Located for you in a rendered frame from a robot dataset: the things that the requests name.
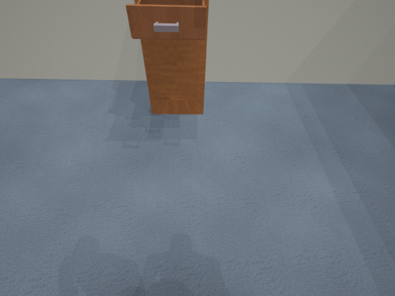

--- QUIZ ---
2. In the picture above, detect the handle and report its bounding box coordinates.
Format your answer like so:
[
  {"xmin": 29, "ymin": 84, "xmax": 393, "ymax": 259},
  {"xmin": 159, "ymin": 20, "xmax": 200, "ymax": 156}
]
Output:
[{"xmin": 154, "ymin": 22, "xmax": 179, "ymax": 32}]

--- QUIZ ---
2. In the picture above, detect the cabinet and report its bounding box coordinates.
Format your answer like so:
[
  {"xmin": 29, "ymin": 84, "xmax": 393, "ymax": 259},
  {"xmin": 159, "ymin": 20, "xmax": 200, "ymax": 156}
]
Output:
[{"xmin": 135, "ymin": 0, "xmax": 209, "ymax": 115}]

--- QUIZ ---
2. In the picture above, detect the drawer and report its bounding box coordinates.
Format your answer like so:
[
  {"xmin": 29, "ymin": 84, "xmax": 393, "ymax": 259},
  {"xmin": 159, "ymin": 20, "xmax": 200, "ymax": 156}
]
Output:
[{"xmin": 126, "ymin": 0, "xmax": 206, "ymax": 40}]

